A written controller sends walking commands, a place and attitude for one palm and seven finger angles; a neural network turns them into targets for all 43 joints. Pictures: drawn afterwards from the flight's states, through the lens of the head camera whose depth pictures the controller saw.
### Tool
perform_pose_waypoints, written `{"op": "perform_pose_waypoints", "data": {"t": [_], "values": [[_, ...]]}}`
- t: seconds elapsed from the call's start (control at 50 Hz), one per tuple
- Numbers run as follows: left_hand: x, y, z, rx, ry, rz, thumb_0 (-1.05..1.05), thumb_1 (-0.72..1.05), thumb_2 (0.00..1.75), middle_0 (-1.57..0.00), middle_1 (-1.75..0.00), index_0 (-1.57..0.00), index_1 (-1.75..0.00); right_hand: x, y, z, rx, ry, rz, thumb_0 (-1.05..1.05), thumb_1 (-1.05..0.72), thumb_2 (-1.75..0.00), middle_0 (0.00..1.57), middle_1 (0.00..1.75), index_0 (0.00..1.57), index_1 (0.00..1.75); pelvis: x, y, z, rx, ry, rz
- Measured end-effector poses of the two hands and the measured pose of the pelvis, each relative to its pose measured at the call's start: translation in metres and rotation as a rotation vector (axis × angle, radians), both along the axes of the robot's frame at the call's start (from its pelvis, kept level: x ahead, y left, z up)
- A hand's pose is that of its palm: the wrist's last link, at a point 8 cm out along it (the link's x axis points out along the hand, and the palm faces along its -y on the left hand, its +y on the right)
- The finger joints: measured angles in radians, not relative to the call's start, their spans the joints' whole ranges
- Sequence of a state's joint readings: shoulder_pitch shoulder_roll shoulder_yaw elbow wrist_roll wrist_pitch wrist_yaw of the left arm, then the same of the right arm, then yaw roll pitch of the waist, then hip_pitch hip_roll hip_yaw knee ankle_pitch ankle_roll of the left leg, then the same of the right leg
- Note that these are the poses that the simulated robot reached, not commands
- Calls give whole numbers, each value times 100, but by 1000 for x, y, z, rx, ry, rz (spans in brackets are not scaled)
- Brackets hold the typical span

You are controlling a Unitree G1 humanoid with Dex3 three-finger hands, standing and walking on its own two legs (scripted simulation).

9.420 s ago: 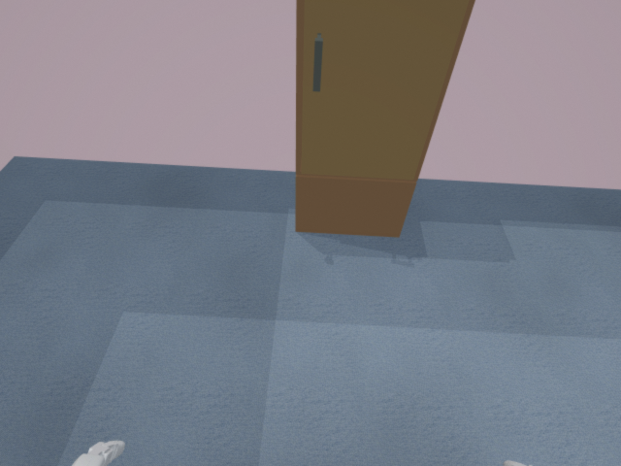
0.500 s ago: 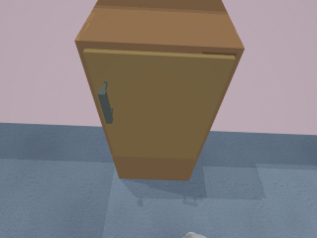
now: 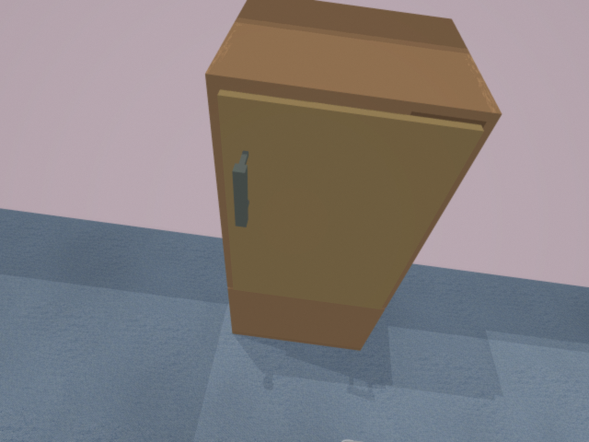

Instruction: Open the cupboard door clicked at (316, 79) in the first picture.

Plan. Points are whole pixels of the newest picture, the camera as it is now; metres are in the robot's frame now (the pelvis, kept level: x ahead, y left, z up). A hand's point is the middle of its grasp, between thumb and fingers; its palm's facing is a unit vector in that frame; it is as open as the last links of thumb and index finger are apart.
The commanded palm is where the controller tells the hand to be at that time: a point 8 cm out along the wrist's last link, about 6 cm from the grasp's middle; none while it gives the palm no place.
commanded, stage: come to a stop and stand still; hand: left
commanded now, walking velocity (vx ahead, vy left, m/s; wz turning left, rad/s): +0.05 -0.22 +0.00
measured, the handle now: (243, 189) +0.53 +0.13 +0.01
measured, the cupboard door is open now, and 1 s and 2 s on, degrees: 0 0 0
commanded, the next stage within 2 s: look again from close up in 0.94 s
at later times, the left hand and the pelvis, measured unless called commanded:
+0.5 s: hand out of the picture +0.01 +0.13 -0.16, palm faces -0.03 -0.97 -0.22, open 7.2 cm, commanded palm none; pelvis -0.02 -0.05 +0.01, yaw -2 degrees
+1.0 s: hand out of the picture -0.05 +0.07 -0.17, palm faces +0.04 -0.99 -0.12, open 7.4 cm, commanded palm none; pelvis -0.01 -0.07 +0.01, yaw -1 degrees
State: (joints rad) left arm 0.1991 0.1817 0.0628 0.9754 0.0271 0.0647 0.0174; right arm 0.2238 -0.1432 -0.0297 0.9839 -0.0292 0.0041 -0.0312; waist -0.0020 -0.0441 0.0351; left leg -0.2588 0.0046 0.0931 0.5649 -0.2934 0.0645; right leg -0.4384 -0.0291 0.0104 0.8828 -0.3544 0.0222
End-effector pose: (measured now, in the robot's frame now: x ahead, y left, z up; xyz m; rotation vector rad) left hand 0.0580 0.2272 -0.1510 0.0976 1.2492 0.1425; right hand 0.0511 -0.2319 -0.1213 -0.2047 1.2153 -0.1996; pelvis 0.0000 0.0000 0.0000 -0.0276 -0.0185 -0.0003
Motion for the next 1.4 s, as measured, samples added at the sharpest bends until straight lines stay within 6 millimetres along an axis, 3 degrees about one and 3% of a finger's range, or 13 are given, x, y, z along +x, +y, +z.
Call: {"op": "perform_pose_waypoints", "data": {"t": [0.1,0.2,0.38,0.48,0.7,0.86,1.0,1.08,1.16,1.3,1.4], "values": [[-36,13,9,15,105,1,0,92,90,-20,-30,-20,-30,-12,6,7,-3,15,-33,0,-93,-90,20,30,20,30,3,6,10,0,16,-22],[-57,13,12,27,200,-25,1,92,90,-19,-30,-19,-30,-43,2,7,-1,75,-81,0,-92,-90,20,30,20,30,-2,1,14,-2,20,-41],[-44,-28,14,40,129,-65,1,92,90,-19,-30,-19,-30,-119,-20,-14,64,249,-152,0,-91,-90,20,30,20,30,-17,-28,7,29,12,-40],[-46,-49,19,72,95,-65,1,95,90,-20,-30,-20,-30,-135,-29,-25,116,284,-155,0,-91,-90,20,30,20,30,-19,-47,6,24,-9,-30],[-77,-82,15,35,135,-30,1,94,90,-20,-30,-20,-30,-117,-33,-26,158,251,-111,0,-91,-90,19,30,20,30,-20,-70,7,24,-23,-22],[-107,-105,10,-26,212,7,1,92,90,-20,-30,-20,-30,-95,-41,-22,128,226,-88,0,-90,-90,19,30,20,30,-16,-71,8,22,-16,-20],[-115,-108,9,-48,243,20,1,91,90,-20,-30,-20,-30,-81,-45,-18,95,210,-78,1,-91,-90,19,30,20,30,-11,-67,8,22,-15,-21],[-113,-101,8,-34,232,9,1,91,90,-20,-30,-20,-30,-75,-46,-18,81,196,-66,1,-92,-90,19,30,20,30,-11,-61,7,9,-4,-26],[-104,-80,4,-17,209,-24,1,91,90,-20,-30,-20,-30,-65,-42,-20,68,138,-61,1,-93,-90,19,30,20,30,-13,-48,1,-5,1,-26],[-66,-36,5,45,123,-38,1,91,90,-20,-30,-20,-30,-60,-23,-21,66,103,-40,1,-94,-90,19,30,20,30,-10,-30,-1,12,1,-26],[-44,-15,11,77,81,-57,0,91,90,-19,-30,-20,-30,-59,-14,-20,73,111,-36,2,-94,-90,20,30,20,30,-7,-22,0,22,7,-31]]}}
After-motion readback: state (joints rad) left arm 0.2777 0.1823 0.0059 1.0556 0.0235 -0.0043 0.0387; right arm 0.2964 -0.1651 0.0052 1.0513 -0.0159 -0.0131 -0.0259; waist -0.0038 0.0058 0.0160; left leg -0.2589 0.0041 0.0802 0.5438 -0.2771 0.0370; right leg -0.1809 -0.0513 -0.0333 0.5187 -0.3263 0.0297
